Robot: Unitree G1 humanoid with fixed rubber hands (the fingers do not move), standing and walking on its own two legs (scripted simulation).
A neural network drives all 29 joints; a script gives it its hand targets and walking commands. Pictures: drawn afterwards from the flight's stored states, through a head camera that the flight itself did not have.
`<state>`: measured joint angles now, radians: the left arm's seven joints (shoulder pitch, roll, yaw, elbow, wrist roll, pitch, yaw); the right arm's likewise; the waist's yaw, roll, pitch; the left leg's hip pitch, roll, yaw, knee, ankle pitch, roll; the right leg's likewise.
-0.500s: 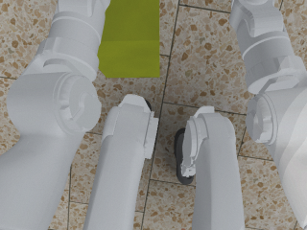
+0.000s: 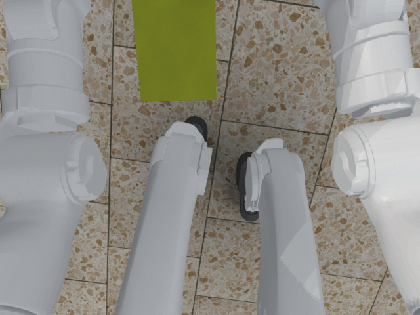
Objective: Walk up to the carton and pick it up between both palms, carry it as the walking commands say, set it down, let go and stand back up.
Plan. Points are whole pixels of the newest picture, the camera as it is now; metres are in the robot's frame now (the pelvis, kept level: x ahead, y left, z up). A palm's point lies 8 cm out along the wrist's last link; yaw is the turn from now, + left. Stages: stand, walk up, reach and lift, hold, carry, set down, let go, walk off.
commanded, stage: set down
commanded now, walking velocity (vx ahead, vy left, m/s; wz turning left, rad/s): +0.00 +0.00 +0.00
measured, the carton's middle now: (181, 31) +0.50 +0.14 -0.38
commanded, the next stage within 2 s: let go in 0.76 s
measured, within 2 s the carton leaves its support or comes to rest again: neither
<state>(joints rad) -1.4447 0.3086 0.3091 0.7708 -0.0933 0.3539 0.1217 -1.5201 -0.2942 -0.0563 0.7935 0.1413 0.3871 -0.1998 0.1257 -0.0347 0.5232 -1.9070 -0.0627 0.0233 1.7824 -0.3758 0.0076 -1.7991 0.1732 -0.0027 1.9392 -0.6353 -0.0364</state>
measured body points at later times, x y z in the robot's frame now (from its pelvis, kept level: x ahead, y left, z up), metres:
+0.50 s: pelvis +0.01 +0.00 +0.13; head +0.36 +0.04 +0.40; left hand +0.56 +0.24 +0.02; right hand +0.61 -0.06 +0.03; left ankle +0.17 +0.10 -0.44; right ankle +0.09 -0.09 -0.44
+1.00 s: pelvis +0.07 +0.01 +0.21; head +0.37 +0.03 +0.54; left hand +0.49 +0.24 +0.06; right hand +0.55 -0.11 +0.08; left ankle +0.17 +0.10 -0.44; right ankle +0.09 -0.09 -0.44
